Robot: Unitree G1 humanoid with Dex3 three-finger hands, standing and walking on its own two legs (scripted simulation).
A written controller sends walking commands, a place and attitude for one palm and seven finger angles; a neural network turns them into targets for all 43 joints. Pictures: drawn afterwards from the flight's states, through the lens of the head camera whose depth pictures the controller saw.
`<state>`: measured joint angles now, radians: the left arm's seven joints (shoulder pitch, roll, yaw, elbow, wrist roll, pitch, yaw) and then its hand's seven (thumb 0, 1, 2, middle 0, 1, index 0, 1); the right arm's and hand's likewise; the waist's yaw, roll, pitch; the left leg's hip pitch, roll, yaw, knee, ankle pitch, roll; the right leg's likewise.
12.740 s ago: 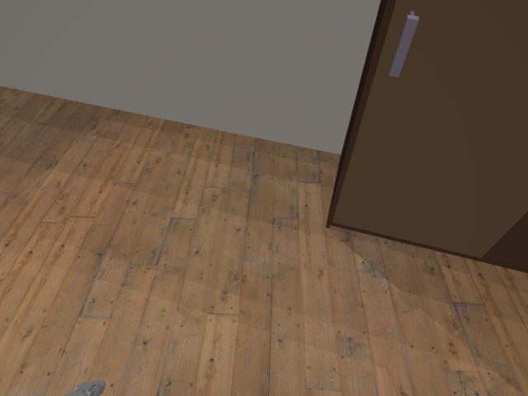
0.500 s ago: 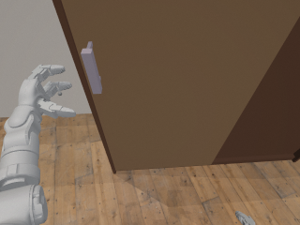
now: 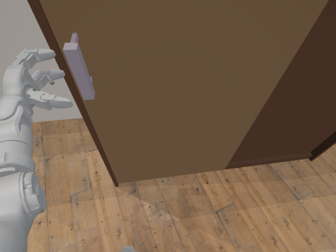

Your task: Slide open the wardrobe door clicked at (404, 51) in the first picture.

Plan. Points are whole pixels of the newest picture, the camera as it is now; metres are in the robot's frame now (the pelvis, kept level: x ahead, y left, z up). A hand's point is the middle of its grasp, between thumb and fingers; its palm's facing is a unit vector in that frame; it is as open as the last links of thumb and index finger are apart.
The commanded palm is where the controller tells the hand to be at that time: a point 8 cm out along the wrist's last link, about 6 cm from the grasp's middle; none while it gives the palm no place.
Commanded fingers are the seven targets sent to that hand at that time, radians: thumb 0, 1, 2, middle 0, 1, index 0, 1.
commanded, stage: move the hooked fingers beside the handle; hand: left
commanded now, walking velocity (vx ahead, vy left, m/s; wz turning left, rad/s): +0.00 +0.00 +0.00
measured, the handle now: (82, 67) +0.52 +0.20 +0.15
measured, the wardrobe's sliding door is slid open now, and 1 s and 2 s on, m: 0.00 0.00 0.00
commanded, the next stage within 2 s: feel for the door with the fingertips in 0.82 s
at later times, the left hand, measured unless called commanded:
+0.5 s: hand (47, 87) +0.44 +0.26 +0.15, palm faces +0.11 -0.99 +0.01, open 14.0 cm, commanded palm +0.43 +0.30 +0.15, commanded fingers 0.00 -0.50 0.30 -0.30 -1.20 -0.30 -1.20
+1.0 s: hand (53, 83) +0.46 +0.25 +0.15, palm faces +0.11 -0.99 +0.01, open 14.0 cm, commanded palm +0.43 +0.30 +0.15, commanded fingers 0.00 -0.50 0.30 -0.30 -1.20 -0.30 -1.20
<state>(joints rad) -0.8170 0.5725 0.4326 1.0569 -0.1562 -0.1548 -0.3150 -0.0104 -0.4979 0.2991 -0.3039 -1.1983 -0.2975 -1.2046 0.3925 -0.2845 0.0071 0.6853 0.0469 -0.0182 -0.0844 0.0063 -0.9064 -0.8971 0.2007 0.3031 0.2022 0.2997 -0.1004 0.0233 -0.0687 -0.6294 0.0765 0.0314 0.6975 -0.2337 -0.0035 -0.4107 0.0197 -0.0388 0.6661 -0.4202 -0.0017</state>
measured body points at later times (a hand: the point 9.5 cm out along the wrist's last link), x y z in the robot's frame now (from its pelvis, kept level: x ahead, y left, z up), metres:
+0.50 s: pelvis +0.00 +0.00 +0.00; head +0.04 +0.01 +0.45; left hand +0.43 +0.31 +0.16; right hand +0.07 -0.27 -0.11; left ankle +0.06 +0.12 -0.72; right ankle -0.06 -0.12 -0.72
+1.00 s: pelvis +0.00 +0.00 +0.00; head +0.05 +0.01 +0.44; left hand +0.45 +0.30 +0.15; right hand +0.02 -0.28 -0.12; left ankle +0.06 +0.12 -0.72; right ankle -0.06 -0.12 -0.72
